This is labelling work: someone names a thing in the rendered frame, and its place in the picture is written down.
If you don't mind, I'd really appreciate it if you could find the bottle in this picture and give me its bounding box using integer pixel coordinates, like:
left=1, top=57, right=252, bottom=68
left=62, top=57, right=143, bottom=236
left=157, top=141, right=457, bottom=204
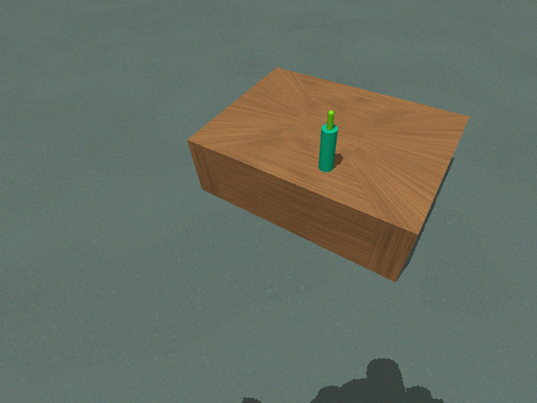
left=319, top=110, right=338, bottom=172

